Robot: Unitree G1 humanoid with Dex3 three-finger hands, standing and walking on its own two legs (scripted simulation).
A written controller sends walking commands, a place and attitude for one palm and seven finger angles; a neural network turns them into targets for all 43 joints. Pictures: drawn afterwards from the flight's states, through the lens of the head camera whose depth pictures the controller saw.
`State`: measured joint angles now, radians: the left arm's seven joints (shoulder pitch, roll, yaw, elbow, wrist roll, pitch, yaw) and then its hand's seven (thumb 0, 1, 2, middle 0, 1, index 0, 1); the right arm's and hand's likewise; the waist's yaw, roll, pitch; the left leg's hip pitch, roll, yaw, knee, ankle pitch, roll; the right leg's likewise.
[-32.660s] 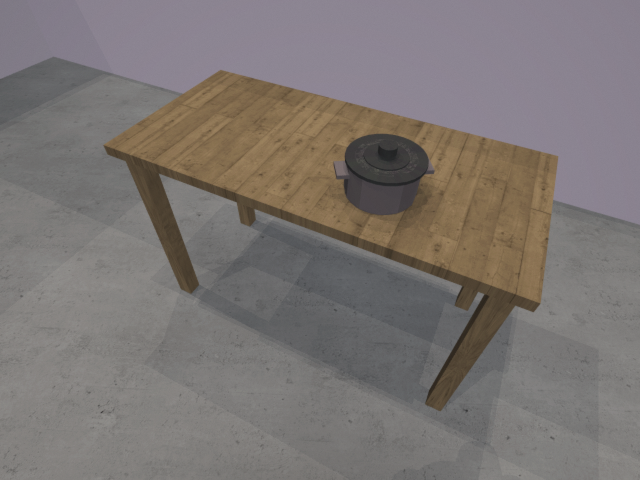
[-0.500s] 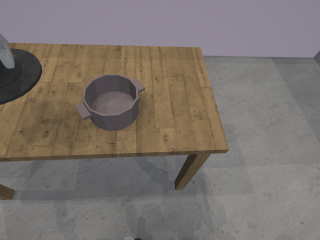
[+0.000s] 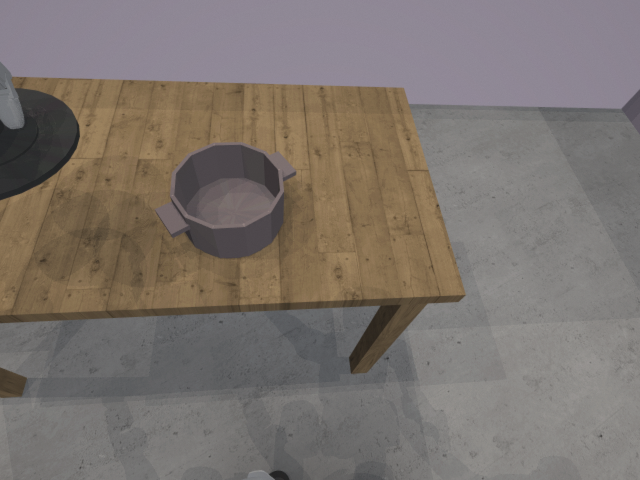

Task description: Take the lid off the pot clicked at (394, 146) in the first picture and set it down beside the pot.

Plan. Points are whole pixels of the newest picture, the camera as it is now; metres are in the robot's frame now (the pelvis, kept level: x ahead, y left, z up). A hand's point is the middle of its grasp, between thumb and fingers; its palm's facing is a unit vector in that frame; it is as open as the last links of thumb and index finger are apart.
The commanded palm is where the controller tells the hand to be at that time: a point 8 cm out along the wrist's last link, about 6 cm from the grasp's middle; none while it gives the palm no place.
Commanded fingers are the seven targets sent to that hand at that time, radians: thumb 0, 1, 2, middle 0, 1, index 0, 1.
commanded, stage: lower the lid onto the table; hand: left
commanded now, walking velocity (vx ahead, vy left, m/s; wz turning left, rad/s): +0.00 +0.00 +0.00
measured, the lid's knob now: out of the picture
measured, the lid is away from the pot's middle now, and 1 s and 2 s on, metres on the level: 0.25 0.23 0.24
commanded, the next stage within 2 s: none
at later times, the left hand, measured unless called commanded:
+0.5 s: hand out of the picture +0.47 +0.35 +0.14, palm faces -0.44 -0.10 -0.89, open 6.5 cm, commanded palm +0.54 +0.34 +0.21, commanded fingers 0.00 0.87 0.65 -0.91 -1.07 -0.93 -1.04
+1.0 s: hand (11, 155) +0.47 +0.33 +0.11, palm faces -0.46 -0.10 -0.88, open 6.5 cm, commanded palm +0.54 +0.34 +0.18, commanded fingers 0.00 0.87 0.65 -0.91 -1.07 -0.93 -1.04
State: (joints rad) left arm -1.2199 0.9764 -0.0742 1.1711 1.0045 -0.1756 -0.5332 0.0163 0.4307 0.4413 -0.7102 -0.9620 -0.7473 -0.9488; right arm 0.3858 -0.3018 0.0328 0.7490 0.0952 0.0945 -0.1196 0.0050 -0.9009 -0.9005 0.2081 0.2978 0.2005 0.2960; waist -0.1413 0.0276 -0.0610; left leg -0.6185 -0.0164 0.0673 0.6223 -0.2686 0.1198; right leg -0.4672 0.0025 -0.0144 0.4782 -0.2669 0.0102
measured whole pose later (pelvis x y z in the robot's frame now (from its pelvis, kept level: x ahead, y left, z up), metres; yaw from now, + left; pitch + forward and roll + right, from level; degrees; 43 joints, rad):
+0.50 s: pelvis +0.00 +0.00 +0.00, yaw +0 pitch +15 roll -5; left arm -1.21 0.94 -0.07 1.20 1.03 -0.18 -0.48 0.02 0.43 0.44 -0.71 -0.96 -0.75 -0.95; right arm 0.39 -0.29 0.03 0.74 0.08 0.09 -0.11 0.00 -0.90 -0.90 0.21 0.30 0.20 0.30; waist -0.14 0.03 -0.07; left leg -0.64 -0.02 0.07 0.63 -0.26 0.12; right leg -0.49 0.00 -0.01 0.49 -0.27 0.00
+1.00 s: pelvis +0.00 -0.01 -0.01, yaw -1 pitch +16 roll -4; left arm -1.12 0.96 -0.02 1.21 1.02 -0.22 -0.44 0.02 0.43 0.44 -0.71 -0.96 -0.75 -0.95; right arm 0.39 -0.31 0.04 0.73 0.10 0.09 -0.14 0.00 -0.90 -0.90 0.21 0.30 0.20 0.30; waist -0.17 0.02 -0.07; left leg -0.67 0.00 0.07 0.67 -0.29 0.11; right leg -0.53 0.02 0.00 0.54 -0.29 0.03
